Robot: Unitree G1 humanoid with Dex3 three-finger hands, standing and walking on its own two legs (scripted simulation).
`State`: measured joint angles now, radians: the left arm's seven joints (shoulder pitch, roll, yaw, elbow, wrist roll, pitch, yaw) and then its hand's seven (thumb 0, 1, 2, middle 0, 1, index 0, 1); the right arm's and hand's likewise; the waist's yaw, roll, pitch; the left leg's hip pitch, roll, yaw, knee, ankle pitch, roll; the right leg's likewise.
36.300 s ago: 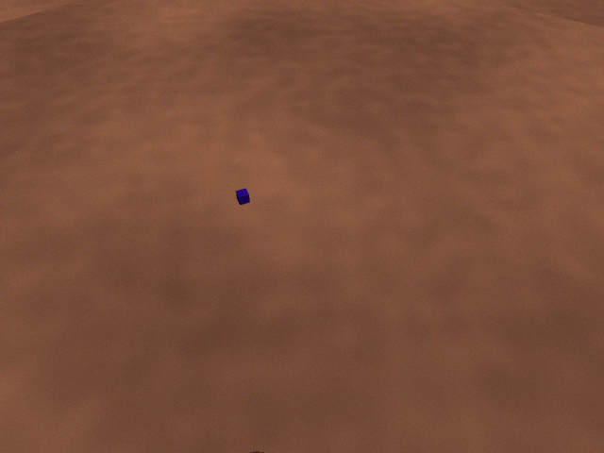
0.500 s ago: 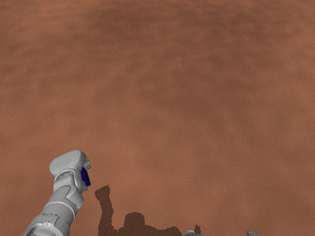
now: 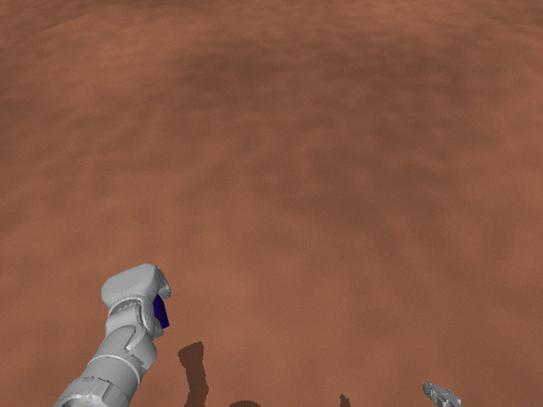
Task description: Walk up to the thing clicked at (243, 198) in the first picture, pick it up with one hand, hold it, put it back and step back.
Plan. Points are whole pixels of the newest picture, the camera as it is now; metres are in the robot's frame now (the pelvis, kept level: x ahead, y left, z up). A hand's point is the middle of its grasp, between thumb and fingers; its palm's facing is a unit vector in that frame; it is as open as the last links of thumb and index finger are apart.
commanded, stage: hold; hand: left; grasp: from above
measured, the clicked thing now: (148, 314) +0.32 +0.22 -0.09
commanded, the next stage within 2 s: crouch in 1.56 s
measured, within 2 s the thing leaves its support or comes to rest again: neither
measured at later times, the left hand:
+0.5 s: hand (137, 315) +0.29 +0.21 -0.03, palm faces -0.38 -0.17 -0.91, open 7.6 cm
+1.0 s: hand (127, 320) +0.28 +0.22 -0.01, palm faces -0.38 -0.17 -0.91, open 7.6 cm
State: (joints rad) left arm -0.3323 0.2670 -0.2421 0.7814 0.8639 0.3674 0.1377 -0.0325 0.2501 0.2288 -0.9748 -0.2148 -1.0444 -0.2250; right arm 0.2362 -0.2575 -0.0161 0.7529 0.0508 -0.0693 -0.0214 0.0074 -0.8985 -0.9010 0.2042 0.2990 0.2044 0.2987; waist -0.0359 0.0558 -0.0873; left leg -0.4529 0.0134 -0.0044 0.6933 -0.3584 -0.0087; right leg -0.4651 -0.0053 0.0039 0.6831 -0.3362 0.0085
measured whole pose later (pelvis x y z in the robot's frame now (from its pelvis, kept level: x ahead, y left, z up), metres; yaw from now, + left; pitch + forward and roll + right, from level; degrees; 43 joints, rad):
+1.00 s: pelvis -0.02 +0.00 +0.01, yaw -1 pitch +1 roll +0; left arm -0.25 0.32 -0.26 0.58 0.88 0.39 0.00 -0.05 0.25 0.26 -0.97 -0.28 -1.01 -0.27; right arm 0.20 -0.26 0.01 0.70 0.06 -0.07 -0.02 0.01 -0.90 -0.91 0.20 0.30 0.20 0.30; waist 0.00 0.07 -0.04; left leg -0.29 0.01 0.01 0.55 -0.27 -0.01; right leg -0.31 -0.01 0.02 0.55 -0.26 0.01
